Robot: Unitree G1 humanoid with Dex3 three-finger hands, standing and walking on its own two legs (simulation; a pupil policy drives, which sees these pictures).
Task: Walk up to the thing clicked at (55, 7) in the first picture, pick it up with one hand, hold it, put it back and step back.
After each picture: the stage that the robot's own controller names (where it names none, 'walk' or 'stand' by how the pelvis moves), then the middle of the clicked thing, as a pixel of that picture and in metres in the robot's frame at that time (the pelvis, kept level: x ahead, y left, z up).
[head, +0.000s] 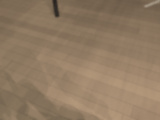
stand; (56, 8) +2.13 +0.42 -0.65
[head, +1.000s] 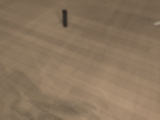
walk; (64, 18) +2.00 +0.23 -0.64
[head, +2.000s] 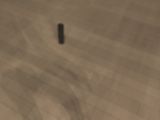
walk; (61, 34) +1.41 +0.19 -0.64
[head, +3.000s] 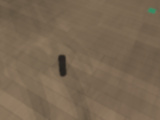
walk; (62, 66) +0.98 +0.17 -0.65
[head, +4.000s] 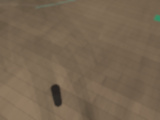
walk; (56, 96) +0.65 +0.20 -0.65
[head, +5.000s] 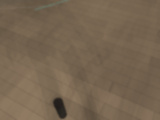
stand; (60, 108) +0.51 +0.21 -0.63
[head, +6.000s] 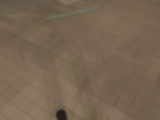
stand; out of the picture +0.47 +0.18 -0.65
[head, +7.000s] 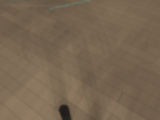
stand; (65, 115) +0.45 +0.18 -0.65
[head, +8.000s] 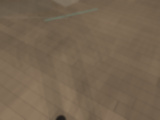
stand; out of the picture +0.44 +0.17 -0.66
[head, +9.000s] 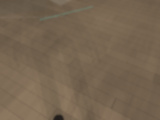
stand; out of the picture +0.43 +0.19 -0.66
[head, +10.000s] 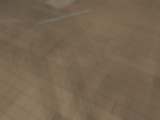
stand; out of the picture +0.41 +0.19 -0.66
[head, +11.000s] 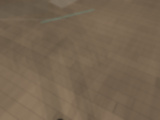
stand; out of the picture +0.41 +0.18 -0.66
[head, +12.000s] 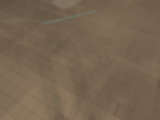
stand; out of the picture +0.41 +0.18 -0.66
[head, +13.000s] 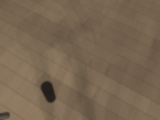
go down; (49, 93) +0.46 +0.19 -0.52
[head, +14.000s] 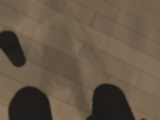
go down; (14, 51) +0.48 +0.27 -0.26
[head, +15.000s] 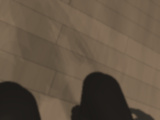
close in; out of the picture +0.46 +0.30 -0.20
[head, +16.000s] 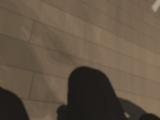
close; out of the picture +0.44 +0.33 -0.16
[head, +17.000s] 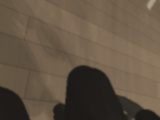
lift; out of the picture +0.41 +0.33 -0.15
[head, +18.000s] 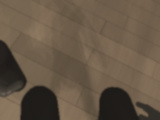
lift; (6, 71) +0.34 +0.26 -0.01
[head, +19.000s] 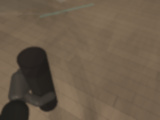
hold; (41, 84) +0.32 +0.15 +0.09
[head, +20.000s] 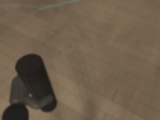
hold; (40, 88) +0.32 +0.16 +0.05
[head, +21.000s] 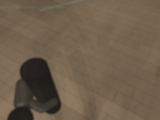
hold; (45, 90) +0.31 +0.14 +0.05
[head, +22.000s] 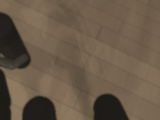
crouch; (12, 47) +0.44 +0.22 -0.03
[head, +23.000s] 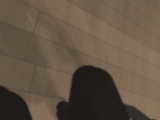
lower; out of the picture +0.42 +0.33 -0.17
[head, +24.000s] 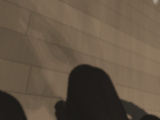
lower; out of the picture +0.43 +0.34 -0.15
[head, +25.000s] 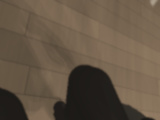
lower; out of the picture +0.42 +0.35 -0.16
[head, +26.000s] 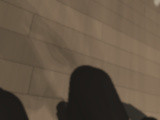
lower; out of the picture +0.42 +0.35 -0.16
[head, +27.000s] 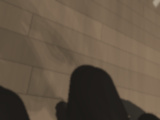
rest; out of the picture +0.41 +0.34 -0.16
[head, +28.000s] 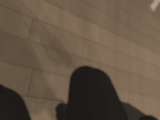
withdraw; out of the picture +0.42 +0.32 -0.17
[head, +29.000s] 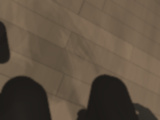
stand; out of the picture +0.45 +0.29 -0.20
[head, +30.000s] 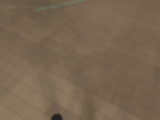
stand; out of the picture +0.40 +0.16 -0.58
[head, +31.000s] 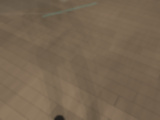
stand; out of the picture +0.42 +0.18 -0.60
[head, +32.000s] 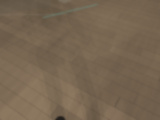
stand; out of the picture +0.41 +0.18 -0.60
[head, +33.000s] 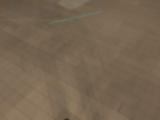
stand; out of the picture +0.43 +0.15 -0.65
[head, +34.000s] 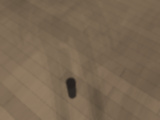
walk; (71, 88) +0.57 +0.11 -0.62
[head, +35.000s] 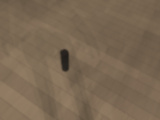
walk; (64, 61) +0.87 +0.14 -0.64
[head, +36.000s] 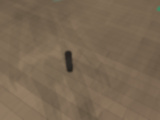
stand; (69, 62) +1.07 +0.18 -0.64
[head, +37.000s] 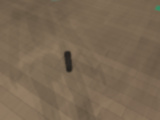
stand; (68, 62) +1.08 +0.17 -0.66
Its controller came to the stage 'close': yes
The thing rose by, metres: 0.69
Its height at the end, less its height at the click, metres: +0.00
